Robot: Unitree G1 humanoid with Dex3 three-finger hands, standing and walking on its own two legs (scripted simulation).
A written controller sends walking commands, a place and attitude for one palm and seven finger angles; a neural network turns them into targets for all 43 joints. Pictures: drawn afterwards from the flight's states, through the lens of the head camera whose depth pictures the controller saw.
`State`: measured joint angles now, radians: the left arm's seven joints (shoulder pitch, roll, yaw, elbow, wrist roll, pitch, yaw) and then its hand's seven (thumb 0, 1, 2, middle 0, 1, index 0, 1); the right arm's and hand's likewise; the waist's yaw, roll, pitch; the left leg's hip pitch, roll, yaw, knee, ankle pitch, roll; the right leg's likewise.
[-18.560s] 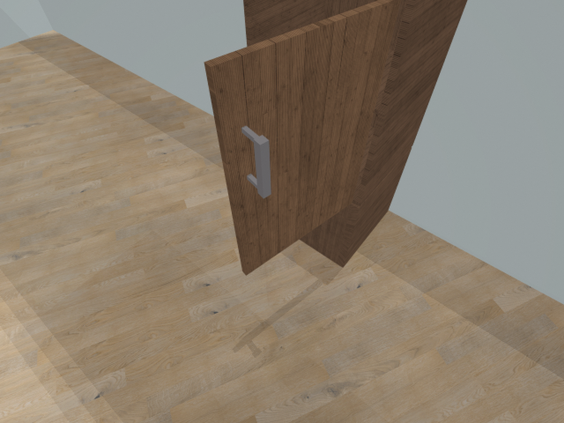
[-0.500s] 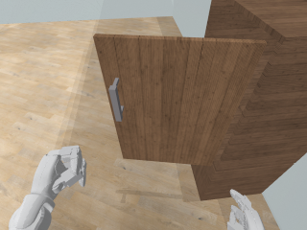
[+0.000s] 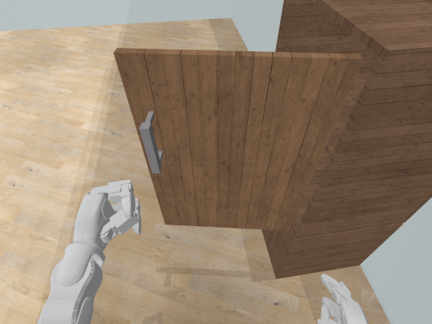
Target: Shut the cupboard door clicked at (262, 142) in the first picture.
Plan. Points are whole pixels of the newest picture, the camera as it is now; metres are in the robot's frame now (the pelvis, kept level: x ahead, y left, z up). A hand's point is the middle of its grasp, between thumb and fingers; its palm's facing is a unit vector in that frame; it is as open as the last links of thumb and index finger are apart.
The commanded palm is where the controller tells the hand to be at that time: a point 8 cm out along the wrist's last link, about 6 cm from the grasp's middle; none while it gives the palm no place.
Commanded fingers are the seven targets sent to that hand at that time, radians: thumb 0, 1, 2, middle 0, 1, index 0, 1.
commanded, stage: bring the fist close to the handle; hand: left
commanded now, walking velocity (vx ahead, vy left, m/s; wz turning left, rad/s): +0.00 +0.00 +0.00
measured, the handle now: (153, 143) +0.45 +0.16 +0.09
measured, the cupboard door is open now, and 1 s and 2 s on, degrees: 78 78 67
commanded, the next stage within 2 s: push the door shut along its arc in 0.90 s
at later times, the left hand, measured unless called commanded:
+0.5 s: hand (166, 184) +0.34 +0.11 +0.09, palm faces -0.03 -1.00 -0.03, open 3.1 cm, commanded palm +0.32 +0.16 +0.09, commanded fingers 0.00 0.90 0.90 -1.30 -1.50 -1.30 -1.50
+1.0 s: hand (163, 184) +0.34 +0.12 +0.09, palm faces -0.01 -1.00 -0.02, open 3.1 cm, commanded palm +0.32 +0.17 +0.09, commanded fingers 0.00 0.90 0.90 -1.30 -1.50 -1.30 -1.50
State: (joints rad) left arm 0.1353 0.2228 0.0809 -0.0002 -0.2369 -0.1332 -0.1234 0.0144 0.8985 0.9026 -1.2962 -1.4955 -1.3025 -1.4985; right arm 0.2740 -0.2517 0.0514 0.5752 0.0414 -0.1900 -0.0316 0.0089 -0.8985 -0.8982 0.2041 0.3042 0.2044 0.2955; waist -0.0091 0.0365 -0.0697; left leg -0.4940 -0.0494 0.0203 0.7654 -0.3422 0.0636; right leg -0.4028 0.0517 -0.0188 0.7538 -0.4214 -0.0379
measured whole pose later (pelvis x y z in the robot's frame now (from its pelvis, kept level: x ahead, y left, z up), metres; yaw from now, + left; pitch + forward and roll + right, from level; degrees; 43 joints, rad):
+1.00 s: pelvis +0.00 -0.02 +0.00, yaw +0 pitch +5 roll +0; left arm -0.19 0.19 0.06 0.34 -0.20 -0.18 -0.07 0.01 0.90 0.90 -1.30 -1.50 -1.30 -1.50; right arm 0.25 -0.26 0.03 0.60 0.05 -0.07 -0.02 0.01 -0.90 -0.90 0.20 0.30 0.20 0.30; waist -0.01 0.03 -0.06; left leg -0.50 -0.03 0.01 0.74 -0.33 0.04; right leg -0.41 0.07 -0.02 0.74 -0.41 -0.06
